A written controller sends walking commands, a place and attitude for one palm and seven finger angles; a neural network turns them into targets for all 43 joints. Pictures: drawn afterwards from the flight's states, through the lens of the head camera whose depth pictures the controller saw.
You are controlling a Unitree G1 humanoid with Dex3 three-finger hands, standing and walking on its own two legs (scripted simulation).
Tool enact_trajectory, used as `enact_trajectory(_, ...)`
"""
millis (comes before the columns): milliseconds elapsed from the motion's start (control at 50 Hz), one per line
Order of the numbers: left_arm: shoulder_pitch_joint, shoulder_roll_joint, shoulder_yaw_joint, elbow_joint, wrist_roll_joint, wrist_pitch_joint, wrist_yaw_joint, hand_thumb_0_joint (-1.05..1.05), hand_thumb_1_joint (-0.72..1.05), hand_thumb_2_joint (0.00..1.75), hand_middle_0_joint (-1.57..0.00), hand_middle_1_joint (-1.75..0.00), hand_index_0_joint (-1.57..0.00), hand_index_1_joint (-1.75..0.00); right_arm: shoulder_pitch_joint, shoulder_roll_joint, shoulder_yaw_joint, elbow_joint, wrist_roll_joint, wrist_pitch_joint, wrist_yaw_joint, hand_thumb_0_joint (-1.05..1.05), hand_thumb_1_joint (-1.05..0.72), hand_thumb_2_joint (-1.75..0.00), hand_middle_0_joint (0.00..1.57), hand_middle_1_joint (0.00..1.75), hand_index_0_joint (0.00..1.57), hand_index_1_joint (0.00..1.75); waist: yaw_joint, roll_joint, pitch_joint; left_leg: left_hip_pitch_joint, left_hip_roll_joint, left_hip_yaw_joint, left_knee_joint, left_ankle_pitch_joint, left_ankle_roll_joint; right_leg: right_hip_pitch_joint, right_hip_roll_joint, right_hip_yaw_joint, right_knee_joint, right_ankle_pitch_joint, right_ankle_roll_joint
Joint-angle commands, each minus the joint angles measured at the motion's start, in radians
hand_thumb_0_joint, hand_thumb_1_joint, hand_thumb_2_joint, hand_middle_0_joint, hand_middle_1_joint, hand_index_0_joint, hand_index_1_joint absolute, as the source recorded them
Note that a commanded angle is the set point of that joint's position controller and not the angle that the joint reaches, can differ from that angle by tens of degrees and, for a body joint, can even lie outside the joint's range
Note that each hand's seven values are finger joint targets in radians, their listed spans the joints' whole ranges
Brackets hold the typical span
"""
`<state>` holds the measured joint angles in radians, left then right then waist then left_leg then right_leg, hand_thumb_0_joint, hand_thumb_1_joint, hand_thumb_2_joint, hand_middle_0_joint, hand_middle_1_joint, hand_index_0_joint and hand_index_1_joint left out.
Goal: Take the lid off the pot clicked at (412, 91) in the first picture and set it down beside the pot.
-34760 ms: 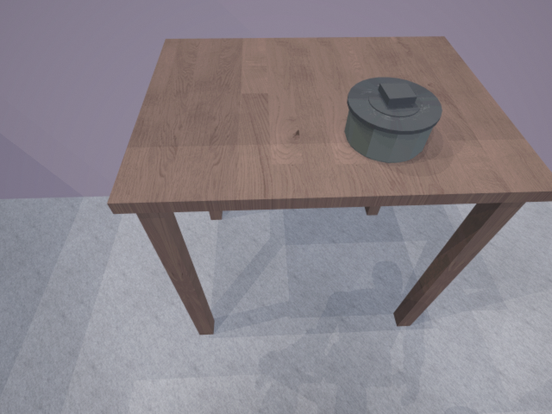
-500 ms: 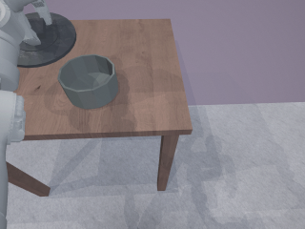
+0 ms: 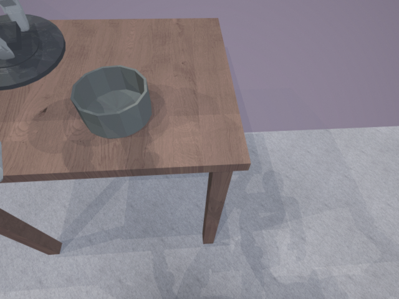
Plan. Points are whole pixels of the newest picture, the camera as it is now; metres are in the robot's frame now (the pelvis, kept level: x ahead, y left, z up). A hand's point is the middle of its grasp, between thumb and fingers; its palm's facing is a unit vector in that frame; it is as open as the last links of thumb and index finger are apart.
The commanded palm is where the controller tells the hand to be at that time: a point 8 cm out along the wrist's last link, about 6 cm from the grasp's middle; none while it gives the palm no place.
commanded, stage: move the lid sideways beside the pot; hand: left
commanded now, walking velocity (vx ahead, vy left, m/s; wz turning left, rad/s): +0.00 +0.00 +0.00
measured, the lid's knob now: (0, 37) +0.51 +0.29 +0.24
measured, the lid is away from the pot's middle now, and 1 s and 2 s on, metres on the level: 0.13 0.22 0.22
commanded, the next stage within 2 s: lower the lid onto the table in 1.50 s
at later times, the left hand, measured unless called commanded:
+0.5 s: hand out of the picture +0.47 +0.35 +0.26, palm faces -0.28 -0.14 -0.95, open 9.0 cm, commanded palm +0.51 +0.36 +0.35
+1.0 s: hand out of the picture +0.48 +0.36 +0.26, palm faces -0.29 -0.15 -0.95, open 9.0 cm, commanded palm +0.52 +0.37 +0.35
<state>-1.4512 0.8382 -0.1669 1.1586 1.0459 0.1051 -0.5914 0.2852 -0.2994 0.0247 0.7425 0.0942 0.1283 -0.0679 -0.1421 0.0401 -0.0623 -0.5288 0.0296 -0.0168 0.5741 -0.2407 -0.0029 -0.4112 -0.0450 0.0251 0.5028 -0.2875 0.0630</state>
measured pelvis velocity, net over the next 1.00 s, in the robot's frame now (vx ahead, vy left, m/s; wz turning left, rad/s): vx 0.01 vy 0.00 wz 0.00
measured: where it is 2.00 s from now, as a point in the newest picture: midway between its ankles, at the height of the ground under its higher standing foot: outside the picture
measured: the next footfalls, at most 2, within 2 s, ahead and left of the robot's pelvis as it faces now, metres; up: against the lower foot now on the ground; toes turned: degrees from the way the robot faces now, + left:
none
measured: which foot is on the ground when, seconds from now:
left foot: down 0.00-1.00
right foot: down 0.00-1.00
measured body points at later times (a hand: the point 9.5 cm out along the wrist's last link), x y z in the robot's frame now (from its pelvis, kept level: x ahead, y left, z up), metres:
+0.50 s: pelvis +0.01 +0.00 +0.00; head +0.08 +0.00 +0.44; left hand +0.48 +0.35 +0.31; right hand +0.05 -0.28 -0.13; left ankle +0.02 +0.12 -0.73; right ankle -0.03 -0.17 -0.73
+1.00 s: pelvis +0.01 +0.00 +0.00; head +0.10 +0.01 +0.44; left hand +0.49 +0.36 +0.31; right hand +0.04 -0.28 -0.13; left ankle +0.02 +0.12 -0.73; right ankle -0.03 -0.17 -0.73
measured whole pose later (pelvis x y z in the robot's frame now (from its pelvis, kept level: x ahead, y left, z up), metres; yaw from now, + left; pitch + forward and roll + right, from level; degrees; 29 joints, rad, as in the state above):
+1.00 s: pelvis +0.01 +0.00 +0.00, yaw +0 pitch +12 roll -2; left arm -1.45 1.01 -0.13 1.17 1.06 0.09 -0.62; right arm 0.28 -0.30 0.06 0.74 0.11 0.11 -0.09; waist -0.13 0.04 -0.04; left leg -0.56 0.04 -0.03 0.62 -0.27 -0.01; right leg -0.41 -0.03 0.01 0.49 -0.30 0.06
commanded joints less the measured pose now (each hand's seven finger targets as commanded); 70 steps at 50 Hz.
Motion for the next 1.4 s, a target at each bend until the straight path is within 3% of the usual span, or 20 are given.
enact_trajectory(0, -0.658, 0.279, 0.044, -0.261, 0.021, -0.005, 0.064, 0.0, 0.51, 1.08, -0.64, -1.06, -0.68, -1.06, 0.055, -0.17, -0.06, -0.073, -0.004, -0.026, -0.013, 0.0, -0.9, -0.9, 0.2, 0.3, 0.2, 0.3, 0.006, 0.124, -0.483, 0.434, -0.052, 0.034, -0.006, 0.38, 0.061, 0.013, 0.092, -0.096, -0.05, 0.277, -0.074)
enact_trajectory(20, -0.633, 0.236, 0.012, -0.28, -0.001, -0.009, 0.057, 0.0, 0.51, 1.08, -0.64, -1.06, -0.68, -1.06, 0.053, -0.166, -0.056, -0.077, 0.002, -0.033, -0.015, 0.0, -0.9, -0.9, 0.2, 0.3, 0.2, 0.3, 0.012, 0.145, -0.487, 0.472, -0.044, 0.031, -0.001, 0.467, 0.057, 0.005, 0.094, -0.107, -0.044, 0.3, -0.077)
enact_trajectory(60, -0.634, 0.33, 0.085, -0.272, 0.025, -0.013, 0.063, 0.0, 0.51, 1.08, -0.64, -1.06, -0.68, -1.06, 0.062, -0.174, -0.061, -0.075, -0.006, -0.029, -0.013, 0.0, -0.9, -0.9, 0.2, 0.3, 0.2, 0.3, 0.015, 0.128, -0.501, 0.458, -0.046, 0.03, 0.013, 0.447, 0.062, 0.013, 0.096, -0.095, -0.045, 0.3, -0.072)
enact_trajectory(120, -0.608, 0.293, 0.05, -0.291, 0.001, -0.019, 0.051, 0.0, 0.51, 1.08, -0.64, -1.06, -0.68, -1.06, 0.058, -0.169, -0.056, -0.08, 0.004, -0.031, -0.018, 0.0, -0.9, -0.9, 0.2, 0.3, 0.2, 0.3, 0.016, 0.14, -0.506, 0.477, -0.042, 0.039, 0.012, 0.506, 0.062, 0.027, 0.093, -0.103, -0.038, 0.335, -0.072)
enact_trajectory(140, -0.622, 0.353, 0.1, -0.29, 0.017, -0.016, 0.057, 0.0, 0.51, 1.08, -0.64, -1.06, -0.68, -1.06, 0.065, -0.177, -0.06, -0.075, -0.005, -0.026, -0.012, 0.0, -0.9, -0.9, 0.2, 0.3, 0.2, 0.3, 0.021, 0.14, -0.524, 0.476, -0.04, 0.034, 0.016, 0.485, 0.06, 0.03, 0.094, -0.094, -0.043, 0.313, -0.066)
enact_trajectory(180, -0.582, 0.359, 0.094, -0.236, 0.023, -0.019, 0.053, 0.0, 0.51, 1.08, -0.64, -1.06, -0.68, -1.06, 0.063, -0.174, -0.054, -0.079, 0.0, -0.019, -0.013, 0.0, -0.9, -0.9, 0.2, 0.3, 0.2, 0.3, 0.015, 0.112, -0.463, 0.42, -0.05, 0.039, 0.015, 0.443, 0.063, 0.027, 0.097, -0.098, -0.046, 0.312, -0.069)
enact_trajectory(220, -0.572, 0.303, 0.047, -0.275, 0.0, -0.022, 0.045, 0.0, 0.51, 1.08, -0.64, -1.06, -0.68, -1.06, 0.057, -0.17, -0.051, -0.085, 0.007, -0.022, -0.014, 0.0, -0.9, -0.9, 0.2, 0.3, 0.2, 0.3, 0.02, 0.156, -0.476, 0.461, -0.042, 0.042, 0.015, 0.512, 0.06, 0.024, 0.096, -0.106, -0.04, 0.334, -0.073)
enact_trajectory(240, -0.583, 0.357, 0.091, -0.257, 0.017, -0.017, 0.05, 0.0, 0.51, 1.08, -0.64, -1.06, -0.68, -1.06, 0.061, -0.178, -0.054, -0.077, 0.0, -0.016, -0.011, 0.0, -0.9, -0.9, 0.2, 0.3, 0.2, 0.3, 0.018, 0.14, -0.475, 0.449, -0.039, 0.037, 0.017, 0.468, 0.057, 0.016, 0.098, -0.1, -0.048, 0.299, -0.067)
enact_trajectory(480, -0.556, 0.439, 0.106, -0.22, 0.021, -0.028, 0.04, 0.0, 0.51, 1.08, -0.64, -1.06, -0.68, -1.06, 0.068, -0.18, -0.038, -0.071, 0.007, -0.016, -0.024, 0.0, -0.9, -0.9, 0.2, 0.3, 0.2, 0.3, 0.013, 0.114, -0.441, 0.396, -0.046, 0.053, 0.021, 0.4, 0.068, 0.047, 0.098, -0.099, -0.051, 0.312, -0.063)
enact_trajectory(540, -0.578, 0.445, 0.1, -0.25, 0.022, -0.031, 0.04, 0.0, 0.51, 1.08, -0.64, -1.06, -0.68, -1.06, 0.063, -0.184, -0.037, -0.069, 0.008, -0.017, -0.025, 0.0, -0.9, -0.9, 0.2, 0.3, 0.2, 0.3, 0.014, 0.185, -0.468, 0.43, -0.038, 0.055, 0.025, 0.441, 0.062, 0.035, 0.097, -0.097, -0.049, 0.312, -0.062)
enact_trajectory(680, -0.559, 0.448, 0.093, -0.232, 0.024, -0.029, 0.035, 0.0, 0.51, 1.08, -0.64, -1.06, -0.68, -1.06, 0.084, -0.183, -0.033, -0.062, 0.008, -0.029, -0.032, 0.0, -0.9, -0.9, 0.2, 0.3, 0.2, 0.3, 0.012, 0.18, -0.466, 0.444, -0.035, 0.046, 0.039, 0.477, 0.063, 0.02, 0.105, -0.106, -0.047, 0.315, -0.061)
enact_trajectory(820, -0.565, 0.354, 0.025, -0.262, 0.001, -0.019, 0.023, 0.0, 0.51, 1.08, -0.64, -1.06, -0.68, -1.06, 0.086, -0.178, -0.031, -0.051, 0.013, -0.046, -0.036, 0.0, -0.9, -0.9, 0.2, 0.3, 0.2, 0.3, 0.011, 0.234, -0.457, 0.497, -0.026, 0.038, 0.038, 0.545, 0.057, -0.021, 0.108, -0.121, -0.048, 0.307, -0.066)
enact_trajectory(840, -0.573, 0.416, 0.079, -0.259, 0.014, -0.015, 0.032, 0.0, 0.51, 1.08, -0.64, -1.06, -0.68, -1.06, 0.09, -0.187, -0.035, -0.045, 0.006, -0.04, -0.033, 0.0, -0.9, -0.9, 0.2, 0.3, 0.2, 0.3, 0.014, 0.217, -0.472, 0.492, -0.021, 0.034, 0.043, 0.525, 0.055, -0.019, 0.108, -0.114, -0.048, 0.299, -0.062)
enact_trajectory(1020, -0.555, 0.439, 0.079, -0.218, 0.017, -0.03, 0.031, 0.0, 0.51, 1.08, -0.64, -1.06, -0.68, -1.06, 0.091, -0.182, -0.023, -0.058, 0.016, -0.035, -0.038, 0.0, -0.9, -0.9, 0.2, 0.3, 0.2, 0.3, 0.015, 0.172, -0.463, 0.422, -0.03, 0.047, 0.034, 0.473, 0.058, 0.022, 0.104, -0.113, -0.035, 0.307, -0.063)
enact_trajectory(1040, -0.592, 0.499, 0.127, -0.238, 0.033, -0.03, 0.041, 0.0, 0.51, 1.08, -0.64, -1.06, -0.68, -1.06, 0.092, -0.193, -0.028, -0.055, 0.007, -0.027, -0.035, 0.0, -0.9, -0.9, 0.2, 0.3, 0.2, 0.3, 0.018, 0.17, -0.486, 0.422, -0.03, 0.045, 0.038, 0.46, 0.058, 0.029, 0.104, -0.107, -0.035, 0.304, -0.059)
enact_trajectory(1200, -0.585, 0.506, 0.119, -0.189, 0.046, -0.03, 0.042, 0.0, 0.51, 1.08, -0.64, -1.06, -0.68, -1.06, 0.111, -0.191, -0.03, -0.066, 0.013, -0.013, -0.033, 0.0, -0.9, -0.9, 0.2, 0.3, 0.2, 0.3, 0.006, 0.144, -0.473, 0.389, -0.034, 0.054, 0.049, 0.462, 0.064, 0.036, 0.105, -0.1, -0.031, 0.338, -0.057)
enact_trajectory(1220, -0.568, 0.458, 0.082, -0.21, 0.03, -0.036, 0.036, 0.0, 0.51, 1.08, -0.64, -1.06, -0.68, -1.06, 0.105, -0.183, -0.025, -0.069, 0.019, -0.018, -0.035, 0.0, -0.9, -0.9, 0.2, 0.3, 0.2, 0.3, 0.013, 0.193, -0.486, 0.421, -0.028, 0.058, 0.052, 0.541, 0.06, 0.03, 0.103, -0.105, -0.025, 0.36, -0.06)
enact_trajectory(1280, -0.577, 0.502, 0.114, -0.18, 0.049, -0.026, 0.043, 0.0, 0.51, 1.08, -0.64, -1.06, -0.68, -1.06, 0.121, -0.191, -0.03, -0.06, 0.013, -0.01, -0.03, 0.0, -0.9, -0.9, 0.2, 0.3, 0.2, 0.3, 0.003, 0.158, -0.467, 0.398, -0.03, 0.053, 0.053, 0.481, 0.061, 0.028, 0.108, -0.102, -0.031, 0.343, -0.057)
enact_trajectory(1320, -0.543, 0.436, 0.06, -0.174, 0.032, -0.031, 0.033, 0.0, 0.51, 1.08, -0.64, -1.06, -0.68, -1.06, 0.115, -0.181, -0.022, -0.066, 0.021, -0.016, -0.033, 0.0, -0.9, -0.9, 0.2, 0.3, 0.2, 0.3, 0.006, 0.183, -0.453, 0.402, -0.029, 0.061, 0.049, 0.516, 0.06, 0.023, 0.108, -0.109, -0.029, 0.35, -0.061)
enact_trajectory(1380, -0.563, 0.476, 0.084, -0.159, 0.044, -0.019, 0.039, 0.0, 0.51, 1.08, -0.64, -1.06, -0.68, -1.06, 0.127, -0.192, -0.027, -0.058, 0.014, -0.01, -0.032, 0.0, -0.9, -0.9, 0.2, 0.3, 0.2, 0.3, -0.003, 0.141, -0.439, 0.373, -0.036, 0.059, 0.047, 0.426, 0.064, 0.025, 0.11, -0.103, -0.039, 0.327, -0.057)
